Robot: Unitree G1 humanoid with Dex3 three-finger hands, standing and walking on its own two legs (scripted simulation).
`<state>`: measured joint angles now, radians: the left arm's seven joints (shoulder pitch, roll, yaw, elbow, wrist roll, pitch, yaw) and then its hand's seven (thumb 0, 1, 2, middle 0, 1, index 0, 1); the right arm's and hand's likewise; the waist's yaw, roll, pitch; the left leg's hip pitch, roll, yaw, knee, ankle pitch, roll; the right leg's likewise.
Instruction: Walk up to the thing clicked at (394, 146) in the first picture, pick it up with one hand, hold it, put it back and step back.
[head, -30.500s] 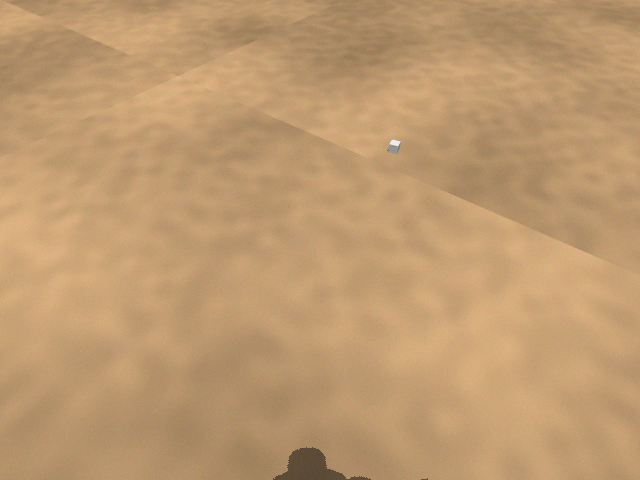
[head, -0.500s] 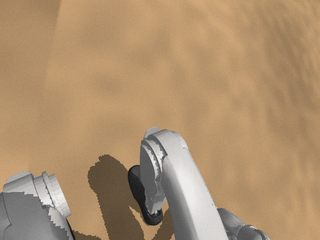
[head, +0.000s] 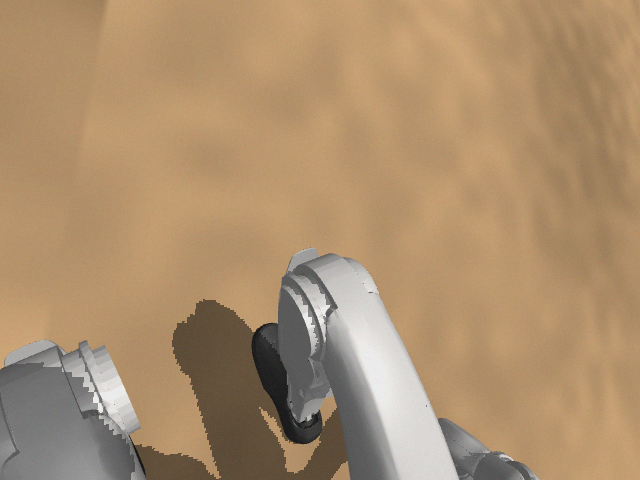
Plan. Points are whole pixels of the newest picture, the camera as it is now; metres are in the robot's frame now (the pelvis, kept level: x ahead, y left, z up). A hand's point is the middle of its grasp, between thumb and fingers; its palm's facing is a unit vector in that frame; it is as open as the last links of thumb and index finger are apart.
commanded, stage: close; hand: left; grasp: from above
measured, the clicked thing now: out of the picture +0.45 +0.30 -0.28
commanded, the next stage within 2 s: none
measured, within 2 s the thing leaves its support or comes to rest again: neither
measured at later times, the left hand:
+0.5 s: hand out of the picture +0.44 +0.29 -0.26, palm faces -0.50 -0.09 -0.86, open 13.7 cm
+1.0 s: hand out of the picture +0.44 +0.27 -0.25, palm faces -0.40 +0.01 -0.91, open 13.1 cm
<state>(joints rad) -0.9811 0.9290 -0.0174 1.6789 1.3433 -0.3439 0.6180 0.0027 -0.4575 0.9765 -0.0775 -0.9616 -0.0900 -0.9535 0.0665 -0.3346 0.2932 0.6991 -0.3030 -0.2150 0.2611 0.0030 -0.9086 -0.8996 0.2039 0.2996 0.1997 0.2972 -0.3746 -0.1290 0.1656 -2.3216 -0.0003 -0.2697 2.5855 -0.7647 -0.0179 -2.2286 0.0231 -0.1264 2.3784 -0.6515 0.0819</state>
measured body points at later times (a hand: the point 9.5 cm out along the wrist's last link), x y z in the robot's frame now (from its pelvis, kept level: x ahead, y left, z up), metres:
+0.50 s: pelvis +0.00 +0.00 +0.00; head +0.27 +0.13 +0.33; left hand +0.46 +0.29 -0.21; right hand +0.06 -0.26 -0.05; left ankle +0.05 +0.12 -0.27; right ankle +0.12 -0.13 -0.26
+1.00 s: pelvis -0.01 +0.00 +0.01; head +0.26 +0.14 +0.34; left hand +0.45 +0.27 -0.20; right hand +0.07 -0.25 -0.05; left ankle +0.05 +0.12 -0.27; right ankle +0.12 -0.13 -0.26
